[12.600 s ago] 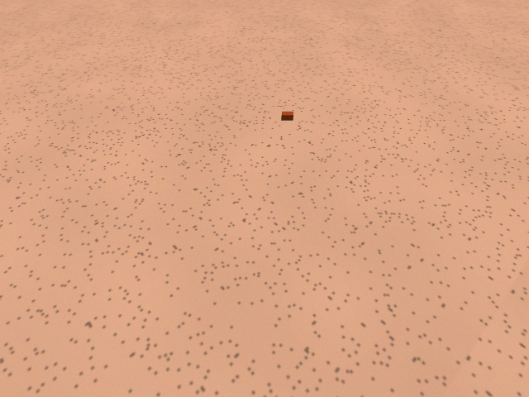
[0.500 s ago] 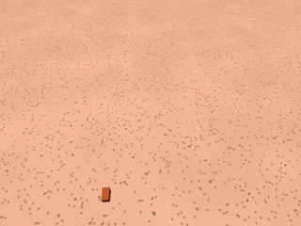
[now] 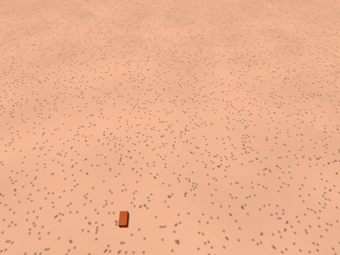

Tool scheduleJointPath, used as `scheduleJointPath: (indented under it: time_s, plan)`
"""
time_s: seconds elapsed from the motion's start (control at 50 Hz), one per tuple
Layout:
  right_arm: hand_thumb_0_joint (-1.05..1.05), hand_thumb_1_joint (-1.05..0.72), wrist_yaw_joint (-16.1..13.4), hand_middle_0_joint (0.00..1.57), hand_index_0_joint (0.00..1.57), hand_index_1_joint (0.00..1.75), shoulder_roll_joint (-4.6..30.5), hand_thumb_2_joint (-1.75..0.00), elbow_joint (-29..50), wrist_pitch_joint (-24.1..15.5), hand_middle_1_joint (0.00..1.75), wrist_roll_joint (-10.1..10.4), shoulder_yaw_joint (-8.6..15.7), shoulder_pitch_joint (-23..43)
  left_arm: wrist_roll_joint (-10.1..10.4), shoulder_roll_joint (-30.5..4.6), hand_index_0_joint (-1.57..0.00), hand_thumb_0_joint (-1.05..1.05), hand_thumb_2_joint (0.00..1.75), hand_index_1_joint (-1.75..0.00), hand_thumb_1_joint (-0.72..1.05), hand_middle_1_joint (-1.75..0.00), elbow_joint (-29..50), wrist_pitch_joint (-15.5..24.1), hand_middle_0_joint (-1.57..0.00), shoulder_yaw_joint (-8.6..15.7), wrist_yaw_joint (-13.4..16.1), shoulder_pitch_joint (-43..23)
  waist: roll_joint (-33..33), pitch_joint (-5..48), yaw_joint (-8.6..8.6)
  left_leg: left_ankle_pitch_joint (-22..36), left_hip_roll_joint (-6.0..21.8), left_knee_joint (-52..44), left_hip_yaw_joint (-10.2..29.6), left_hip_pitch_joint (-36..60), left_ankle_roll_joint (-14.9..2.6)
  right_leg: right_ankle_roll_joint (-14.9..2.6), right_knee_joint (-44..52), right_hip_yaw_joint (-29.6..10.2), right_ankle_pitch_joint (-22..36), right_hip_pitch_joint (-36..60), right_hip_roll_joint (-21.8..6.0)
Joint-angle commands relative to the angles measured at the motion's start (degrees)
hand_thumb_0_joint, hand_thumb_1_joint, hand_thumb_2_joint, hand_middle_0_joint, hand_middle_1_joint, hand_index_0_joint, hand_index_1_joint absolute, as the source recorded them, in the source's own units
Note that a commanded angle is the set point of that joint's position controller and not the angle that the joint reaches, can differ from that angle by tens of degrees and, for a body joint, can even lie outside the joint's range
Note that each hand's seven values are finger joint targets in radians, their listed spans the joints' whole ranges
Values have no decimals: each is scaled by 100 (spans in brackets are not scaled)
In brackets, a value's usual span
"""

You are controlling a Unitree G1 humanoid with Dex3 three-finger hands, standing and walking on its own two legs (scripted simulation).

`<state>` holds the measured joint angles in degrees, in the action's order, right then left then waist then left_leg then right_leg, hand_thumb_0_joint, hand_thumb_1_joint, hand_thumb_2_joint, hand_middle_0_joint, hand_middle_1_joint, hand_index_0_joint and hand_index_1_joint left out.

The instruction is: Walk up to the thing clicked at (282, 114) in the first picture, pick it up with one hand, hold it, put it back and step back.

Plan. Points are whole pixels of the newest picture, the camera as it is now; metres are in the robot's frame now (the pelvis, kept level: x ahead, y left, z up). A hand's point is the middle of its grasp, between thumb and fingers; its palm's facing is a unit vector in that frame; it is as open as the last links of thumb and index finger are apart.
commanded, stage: walk up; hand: left
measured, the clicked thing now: (123, 219) +0.45 +0.28 -0.76
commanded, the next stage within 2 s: none
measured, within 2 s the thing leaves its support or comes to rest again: neither
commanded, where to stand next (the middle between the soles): +0.02 +0.01 m, yaw +1 degrees
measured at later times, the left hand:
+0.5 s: hand out of the picture +0.08 +0.34 -0.17, palm faces -0.06 -0.93 -0.35, open 7.4 cm
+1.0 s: hand out of the picture +0.14 +0.23 -0.15, palm faces -0.06 -0.93 -0.35, open 7.4 cm
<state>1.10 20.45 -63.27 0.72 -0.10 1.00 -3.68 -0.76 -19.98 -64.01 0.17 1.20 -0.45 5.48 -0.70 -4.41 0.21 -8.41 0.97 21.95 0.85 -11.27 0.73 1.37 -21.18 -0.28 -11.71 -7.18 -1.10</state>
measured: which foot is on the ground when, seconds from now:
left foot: down 0.00-0.18, up 0.20-0.32, down 0.34-0.82, up 0.84-1.00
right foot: down 0.00-0.34, up 0.36-0.76, down 0.78-1.00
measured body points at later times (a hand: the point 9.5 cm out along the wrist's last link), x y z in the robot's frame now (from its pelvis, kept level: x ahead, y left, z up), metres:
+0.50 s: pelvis -0.02 +0.06 -0.01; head +0.00 +0.10 +0.44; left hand +0.08 +0.39 -0.14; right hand -0.04 -0.27 -0.11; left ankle -0.04 +0.17 -0.74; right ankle +0.01 -0.11 -0.67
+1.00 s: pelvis -0.02 -0.01 -0.02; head +0.05 -0.03 +0.42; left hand +0.14 +0.27 -0.13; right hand +0.06 -0.32 -0.15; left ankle -0.07 +0.13 -0.68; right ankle +0.06 -0.12 -0.74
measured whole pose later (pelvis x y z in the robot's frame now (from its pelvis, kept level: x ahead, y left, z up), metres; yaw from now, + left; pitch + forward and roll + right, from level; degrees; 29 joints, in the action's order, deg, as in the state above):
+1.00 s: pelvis -0.02 -0.01 -0.02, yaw -2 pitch -2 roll +1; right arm -2.7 22.6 -49.2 0.1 0.5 1.5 -10.6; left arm -1.9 -18.0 -47.0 -2.8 3.1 -1.2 2.3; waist -1.3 -11.1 0.0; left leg -31.6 -3.0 62.8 4.5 -22.3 -0.5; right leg -2.2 -35.0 0.1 -11.0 -22.5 -0.1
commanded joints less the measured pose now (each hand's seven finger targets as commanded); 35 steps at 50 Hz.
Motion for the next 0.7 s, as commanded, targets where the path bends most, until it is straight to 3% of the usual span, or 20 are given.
scheduleJointPath:
  time_s: [0.0, 0.02, 0.1, 0.14, 0.16, 0.18, 0.2, 0.24, 0.28, 0.3, 0.32, 0.34, 0.36, 0.38, 0.42, 0.48, 0.54, 0.58, 0.64, 0.68]
  plan:
    - [0, -90, -20, 20, 20, 30, 1579, -90, 432, 58, 30, -75, 440, 327, 97, -1680, -20, 0, 90, -30, 90, -30, 374, 72, -20, 384, 212, -127, -298, 111, 70, 1484, 476, 99, 520, 148, -251, -312, -67, -542, 1549, -459, -686]
    - [0, -90, -11, 20, 20, 30, 1454, -90, 521, 115, 30, -42, 428, 224, 129, -1689, -20, 0, 90, -30, 90, -30, 448, 63, -20, 406, 261, -6, -127, 335, 49, 1769, 462, 345, 427, 211, -305, -359, -225, -538, 1815, -369, -731]
    - [0, -90, 51, 20, 20, 30, 1362, -90, 766, 218, 30, -43, 486, 52, 121, -1732, -20, 0, 90, -30, 90, -30, 688, -4, -20, 454, 315, -75, 250, 739, 0, 1292, 314, 1006, 291, 216, -398, -667, -406, -795, 1493, -501, -958]
    - [0, -90, 94, 20, 20, 30, 1273, -90, 909, 292, 30, -71, 493, -34, 61, -1858, -20, 0, 90, -30, 90, -30, 872, -33, -20, 508, 339, -233, 781, 743, 6, 13, 8, 1829, 84, 89, -278, -1017, -169, -1267, 1482, -781, -1471]
    - [0, -90, 130, 20, 20, 30, 1253, -90, 982, 354, 30, -102, 507, -166, 1, -1996, -20, 0, 90, -30, 90, -30, 997, -40, -20, 553, 355, -391, 1137, 645, 8, -1283, -210, 2500, 51, -146, -191, -1344, -10, -1644, 1626, -951, -1910]
    - [0, -90, 152, 20, 20, 30, 1220, -90, 1086, 401, 30, -136, 521, -190, -62, -2031, -20, 0, 90, -30, 90, -30, 1097, -30, -20, 587, 373, -382, 1194, 502, 50, -2024, -168, 3031, 260, -372, -137, -1608, 17, -1804, 1845, -1120, -2179]
    - [0, -90, 175, 20, 20, 30, 1295, -90, 1162, 439, 30, -155, 557, -428, -98, -2102, -20, 0, 90, -30, 90, -30, 1211, -20, -20, 614, 398, -503, 1318, 454, -62, -2161, 6, 3277, 482, -422, -151, -1694, -44, -1894, 1841, -1327, -2317]
    - [0, -90, 207, 20, 20, 30, 1370, -90, 1218, 384, 30, -136, 651, -623, -166, -2038, -20, 0, 90, -30, 90, -30, 1329, 10, -20, 602, 404, -602, 1284, 575, -218, -2313, 110, 3017, 592, -430, -268, -1497, -411, -1483, 1372, -1223, -2001]
    - [0, -90, 188, 20, 20, 30, 1136, -90, 988, 132, 30, -128, 629, -1185, -217, -1516, -20, 0, 90, -30, 90, -30, 1351, 34, -20, 411, 281, -704, 815, 1060, -509, -1852, 107, 372, 412, 433, -319, -830, -1292, -641, -356, -1125, -1022]
    - [0, -90, 123, 20, 20, 30, 1412, -90, 801, -59, 30, -207, 704, -1544, -204, -947, -20, 0, 90, -30, 90, -30, 1398, -12, -20, 265, 155, -643, -697, 835, -644, -2303, 756, -1026, 1971, 791, -324, -400, -2862, -217, -1767, -1919, 40]
    - [0, -90, 55, 20, 20, 30, 2187, -90, 860, -233, 30, -277, 894, -1876, -259, -1093, -20, 0, 90, -30, 90, -30, 1571, -31, -20, 331, 105, -487, -1007, 627, -628, -2492, 1457, -1272, 3666, 1478, -587, -344, -3859, -656, -2238, -3389, 628]
    - [0, -90, -72, 20, 20, 30, 2339, -90, 1019, -361, 30, -273, 954, -1813, -269, -1434, -20, 0, 90, -30, 90, -30, 1559, -110, -20, 447, 58, -330, -95, 542, -475, -1883, 1732, -964, 3426, 1532, -597, -411, -4177, -1127, -1797, -3549, 308]
    - [0, -90, -141, 20, 20, 30, 2623, -90, 1078, -428, 30, -174, 977, -1665, -260, -1571, -20, 0, 90, -30, 90, -30, 1501, -166, -20, 514, 9, -118, -176, 702, -391, -2250, 2046, -987, 3897, 1478, -756, -396, -4202, -1321, -1705, -3543, 105]
    - [0, -90, -225, 20, 20, 30, 2658, -90, 1102, -488, 30, -112, 1012, -1425, -264, -1807, -20, 0, 90, -30, 90, -30, 1416, -193, -20, 569, -34, -221, -121, 407, -290, -2518, 2114, -1020, 3950, 1184, -886, -362, -4367, -1614, -1468, -3533, -92]
    - [0, -90, -359, 20, 20, 30, 2130, -90, 1166, -586, 30, -145, 868, -1157, -174, -1871, -20, 0, 90, -30, 90, -30, 1307, -281, -20, 665, -163, 41, 37, 13, -19, -1418, 1502, -709, 2492, 922, -481, -271, -4227, -1808, -769, -3232, -104]
    - [0, -90, -479, 20, 20, 30, 1823, -90, 1117, -662, 30, -106, 784, -1697, -188, -1688, -20, 0, 90, -30, 90, -30, 1405, -400, -20, 699, -281, 253, -176, -222, -64, 747, 1248, -459, 1535, 798, -205, -140, -4048, -1611, -300, -2928, 146]
    - [0, -90, -574, 20, 20, 30, 1769, -90, 1183, -698, 30, -97, 778, -1925, -191, -1587, -20, 0, 90, -30, 90, -30, 1637, -466, -20, 691, -347, 165, -346, -272, -106, 1734, 1275, -315, 1101, 751, -320, -73, -3973, -1452, -186, -2825, 276]
    - [0, -90, -528, 20, 20, 30, 1540, -90, 1333, -650, 30, -143, 677, -1572, -8, -1389, -20, 0, 90, -30, 90, -30, 1565, -429, -20, 581, -242, 215, -859, -387, -60, 2160, 1098, -303, 626, 383, -441, -49, -3488, -1266, -202, -2321, 297]
    - [0, -90, -378, 20, 20, 30, 1372, -90, 1487, -490, 30, -158, 573, -1195, 134, -1253, -20, 0, 90, -30, 90, -30, 1493, -280, -20, 455, -116, 38, -1476, -476, -98, 2426, 805, -112, 32, -153, -657, -67, -2458, -612, -305, -1417, 205]
    - [0, -90, -345, 20, 20, 30, 1475, -90, 1507, -281, 30, -99, 580, -1155, 118, -1256, -20, 0, 90, -30, 90, -30, 1485, -220, -20, 447, -62, -34, -1634, -260, -190, 2400, 816, 348, 56, 48, -817, -70, -1788, -81, -485, -1128, 156]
